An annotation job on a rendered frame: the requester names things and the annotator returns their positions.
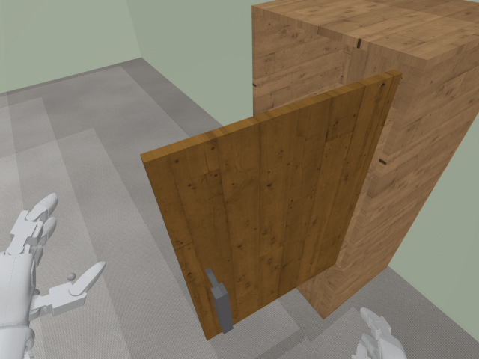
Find left robot hand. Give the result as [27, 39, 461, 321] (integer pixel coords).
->
[0, 193, 106, 327]

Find cupboard door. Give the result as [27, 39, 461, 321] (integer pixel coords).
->
[140, 70, 402, 340]

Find left robot forearm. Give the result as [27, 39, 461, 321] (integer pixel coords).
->
[0, 325, 35, 359]

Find handle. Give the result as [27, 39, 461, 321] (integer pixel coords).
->
[205, 268, 234, 334]

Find right robot hand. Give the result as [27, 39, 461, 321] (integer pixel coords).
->
[352, 307, 407, 359]

